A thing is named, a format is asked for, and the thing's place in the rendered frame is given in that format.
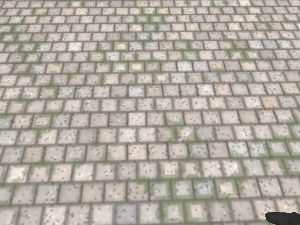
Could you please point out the right robot hand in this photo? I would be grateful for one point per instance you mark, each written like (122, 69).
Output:
(283, 218)

